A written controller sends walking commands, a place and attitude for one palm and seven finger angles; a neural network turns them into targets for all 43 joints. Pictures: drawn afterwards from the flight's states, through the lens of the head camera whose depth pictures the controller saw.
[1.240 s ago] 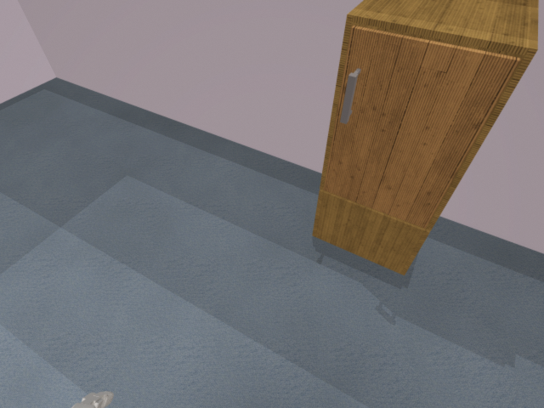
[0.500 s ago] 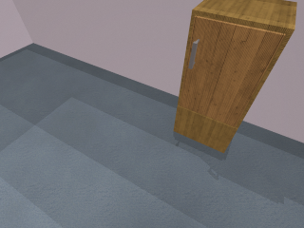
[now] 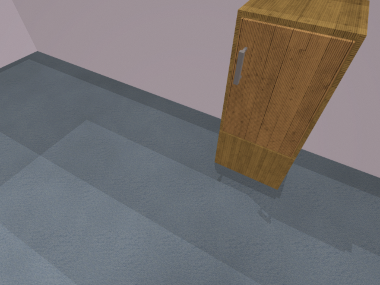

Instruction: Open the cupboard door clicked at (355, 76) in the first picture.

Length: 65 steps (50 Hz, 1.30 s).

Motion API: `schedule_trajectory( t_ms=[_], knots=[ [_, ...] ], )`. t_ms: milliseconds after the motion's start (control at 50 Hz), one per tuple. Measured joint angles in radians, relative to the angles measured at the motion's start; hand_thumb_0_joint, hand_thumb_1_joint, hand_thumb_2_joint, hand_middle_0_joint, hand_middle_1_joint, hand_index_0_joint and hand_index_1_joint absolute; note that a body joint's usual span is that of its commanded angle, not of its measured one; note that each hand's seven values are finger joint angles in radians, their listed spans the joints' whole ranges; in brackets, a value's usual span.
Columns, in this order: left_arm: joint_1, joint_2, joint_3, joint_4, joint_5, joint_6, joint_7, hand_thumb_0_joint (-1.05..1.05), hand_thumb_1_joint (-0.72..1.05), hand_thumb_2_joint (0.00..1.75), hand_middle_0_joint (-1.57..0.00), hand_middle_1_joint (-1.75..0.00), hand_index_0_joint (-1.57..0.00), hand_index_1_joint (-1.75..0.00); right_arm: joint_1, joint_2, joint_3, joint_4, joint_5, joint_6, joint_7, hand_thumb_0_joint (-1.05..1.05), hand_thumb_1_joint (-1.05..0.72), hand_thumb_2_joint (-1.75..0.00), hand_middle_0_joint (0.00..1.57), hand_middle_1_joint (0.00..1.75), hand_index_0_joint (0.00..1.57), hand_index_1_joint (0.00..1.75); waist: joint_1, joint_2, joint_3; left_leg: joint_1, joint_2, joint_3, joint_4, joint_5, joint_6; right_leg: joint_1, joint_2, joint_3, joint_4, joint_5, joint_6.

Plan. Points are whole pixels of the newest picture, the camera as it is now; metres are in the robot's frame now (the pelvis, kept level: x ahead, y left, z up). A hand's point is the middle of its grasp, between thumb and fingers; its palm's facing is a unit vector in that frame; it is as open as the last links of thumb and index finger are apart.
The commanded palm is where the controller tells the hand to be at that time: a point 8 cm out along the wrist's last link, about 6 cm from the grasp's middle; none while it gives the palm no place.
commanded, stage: look at it before walking up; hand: left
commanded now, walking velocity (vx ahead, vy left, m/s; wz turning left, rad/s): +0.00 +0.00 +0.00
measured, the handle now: (240, 66) +0.93 -0.16 -0.02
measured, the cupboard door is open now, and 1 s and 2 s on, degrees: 0 0 0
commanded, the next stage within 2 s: turn to face it in 0.20 s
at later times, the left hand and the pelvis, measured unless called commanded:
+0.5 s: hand out of the picture +0.08 +0.24 -0.16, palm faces -0.07 -0.94 -0.32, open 7.4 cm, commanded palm none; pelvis +0.00 +0.00 -0.01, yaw -4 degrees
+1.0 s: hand out of the picture +0.05 +0.14 -0.16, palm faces -0.22 -0.94 -0.25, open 7.4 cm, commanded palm none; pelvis -0.03 -0.03 +0.00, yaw -17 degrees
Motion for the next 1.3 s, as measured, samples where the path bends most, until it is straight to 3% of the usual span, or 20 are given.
schedule_trajectory(
  t_ms=[360, 560, 640, 680, 700, 740, 800, 880, 1100, 1200, 1260, 1300],
  knots=[
    [-0.005, 0.004, 0.003, 0.0, 0.0, 0.002, 0.001, 0.01, 0.91, 0.9, -0.2, -0.3, -0.2, -0.3, -0.016, 0.0, 0.002, -0.002, 0.0, -0.002, -0.004, 0.01, -0.91, -0.9, 0.21, 0.3, 0.2, 0.3, 0.006, -0.001, 0.0, 0.021, -0.001, 0.007, -0.014, -0.006, 0.002, 0.017, -0.001, 0.006, -0.011, -0.005, 0.002],
    [0.046, -0.037, 0.027, -0.073, 0.004, 0.058, 0.001, 0.01, 0.91, 0.9, -0.2, -0.3, -0.2, -0.3, -0.008, 0.072, -0.019, -0.097, -0.004, 0.026, -0.022, 0.01, -0.91, -0.9, 0.21, 0.3, 0.2, 0.3, 0.022, -0.017, 0.028, -0.043, 0.023, 0.096, 0.114, -0.074, -0.004, -0.113, 0.027, 0.084, 0.177, -0.062, -0.001],
    [0.073, -0.069, 0.04, -0.103, 0.005, 0.074, -0.009, 0.01, 0.91, 0.9, -0.2, -0.3, -0.2, -0.3, 0.007, 0.1, -0.028, -0.124, -0.008, 0.033, -0.018, 0.01, -0.91, -0.9, 0.21, 0.3, 0.2, 0.3, 0.033, -0.016, 0.058, -0.053, 0.047, 0.152, 0.179, -0.11, -0.013, -0.186, 0.009, 0.018, 0.37, -0.204, 0.008],
    [0.094, -0.089, 0.043, -0.119, 0.007, 0.07, -0.015, 0.01, 0.91, 0.9, -0.2, -0.3, -0.2, -0.3, 0.019, 0.101, -0.034, -0.132, -0.01, 0.04, -0.017, 0.01, -0.91, -0.9, 0.21, 0.3, 0.2, 0.3, 0.037, 0.004, 0.062, -0.072, 0.073, 0.168, 0.237, -0.141, -0.029, -0.167, -0.002, -0.016, 0.333, -0.169, 0.007],
    [0.103, -0.1, 0.045, -0.125, 0.011, 0.061, -0.016, 0.01, 0.91, 0.9, -0.2, -0.3, -0.2, -0.3, 0.023, 0.098, -0.039, -0.133, -0.008, 0.046, -0.017, 0.01, -0.91, -0.9, 0.21, 0.3, 0.2, 0.3, 0.037, 0.023, 0.062, -0.101, 0.095, 0.161, 0.297, -0.163, -0.03, -0.166, 0.012, -0.028, 0.32, -0.139, -0.028],
    [0.112, -0.119, 0.041, -0.133, 0.013, 0.046, -0.008, 0.01, 0.91, 0.9, -0.2, -0.3, -0.2, -0.3, 0.025, 0.096, -0.047, -0.134, -0.004, 0.064, -0.019, 0.01, -0.91, -0.9, 0.21, 0.3, 0.2, 0.3, 0.029, 0.042, 0.069, -0.188, 0.082, 0.086, 0.481, -0.265, -0.034, -0.177, 0.029, -0.038, 0.327, -0.139, -0.066],
    [0.129, -0.143, 0.043, -0.139, 0.008, 0.042, 0.004, 0.01, 0.91, 0.9, -0.2, -0.3, -0.2, -0.3, 0.027, 0.097, -0.054, -0.127, -0.002, 0.074, -0.017, 0.01, -0.91, -0.9, 0.21, 0.3, 0.2, 0.3, 0.035, 0.039, 0.068, -0.284, 0.047, 0.021, 0.679, -0.239, -0.033, -0.155, 0.043, -0.024, 0.246, -0.097, -0.076],
    [0.151, -0.159, 0.043, -0.135, 0.003, 0.037, 0.007, 0.01, 0.91, 0.9, -0.2, -0.3, -0.2, -0.3, 0.027, 0.097, -0.059, -0.132, -0.005, 0.066, -0.017, 0.01, -0.91, -0.9, 0.21, 0.3, 0.2, 0.3, 0.034, 0.024, 0.052, -0.338, 0.038, -0.004, 0.747, -0.144, -0.047, -0.129, 0.06, 0.015, 0.123, -0.015, -0.082],
    [0.148, -0.162, 0.058, -0.14, 0.012, 0.032, 0.013, 0.01, 0.91, 0.9, -0.2, -0.3, -0.2, -0.3, 0.048, 0.09, -0.063, -0.128, -0.01, 0.064, -0.031, 0.01, -0.91, -0.9, 0.2, 0.3, 0.2, 0.3, 0.031, 0.018, -0.008, -0.285, 0.032, -0.034, 0.609, -0.147, -0.054, -0.126, 0.103, 0.085, 0.027, 0.064, -0.069],
    [0.134, -0.142, 0.064, -0.145, 0.018, 0.039, 0.014, 0.01, 0.91, 0.9, -0.2, -0.3, -0.2, -0.3, 0.056, 0.113, -0.053, -0.135, -0.001, 0.051, -0.031, 0.01, -0.91, -0.9, 0.2, 0.3, 0.2, 0.3, 0.037, -0.003, -0.026, -0.204, 0.015, -0.02, 0.406, -0.194, -0.03, -0.144, 0.111, 0.119, 0.026, 0.08, -0.046],
    [0.126, -0.124, 0.068, -0.145, 0.014, 0.049, 0.014, 0.01, 0.91, 0.9, -0.2, -0.3, -0.2, -0.3, 0.074, 0.131, -0.042, -0.146, 0.005, 0.028, -0.032, 0.01, -0.91, -0.9, 0.2, 0.3, 0.2, 0.3, 0.027, -0.016, -0.036, -0.116, 0.006, -0.01, 0.201, -0.124, -0.01, -0.167, 0.116, 0.133, 0.053, 0.076, -0.02],
    [0.12, -0.108, 0.075, -0.138, 0.008, 0.057, 0.014, 0.01, 0.91, 0.9, -0.2, -0.3, -0.2, -0.3, 0.091, 0.151, -0.035, -0.145, 0.0, 0.016, -0.034, 0.01, -0.91, -0.9, 0.2, 0.3, 0.2, 0.3, 0.014, -0.043, -0.04, -0.095, -0.009, 0.005, 0.153, -0.108, 0.021, -0.204, 0.106, 0.139, 0.14, -0.019, -0.009]
  ],
)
